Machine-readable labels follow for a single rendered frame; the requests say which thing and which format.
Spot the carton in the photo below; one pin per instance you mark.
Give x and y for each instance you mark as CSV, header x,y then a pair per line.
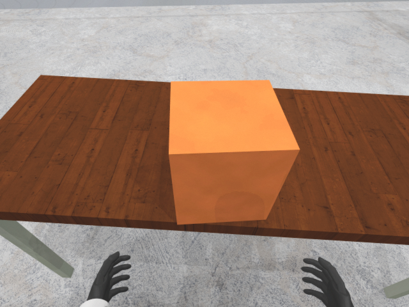
x,y
230,150

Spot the left robot hand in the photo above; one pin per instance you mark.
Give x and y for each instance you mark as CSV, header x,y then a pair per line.
x,y
101,288

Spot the right robot hand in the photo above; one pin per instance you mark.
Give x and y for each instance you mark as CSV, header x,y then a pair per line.
x,y
334,293

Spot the table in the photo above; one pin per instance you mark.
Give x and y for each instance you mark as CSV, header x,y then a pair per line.
x,y
92,151

